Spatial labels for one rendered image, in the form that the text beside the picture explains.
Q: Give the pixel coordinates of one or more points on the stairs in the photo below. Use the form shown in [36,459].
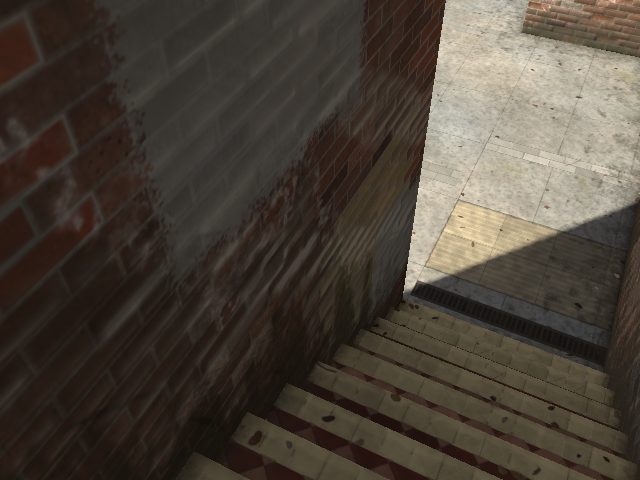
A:
[427,396]

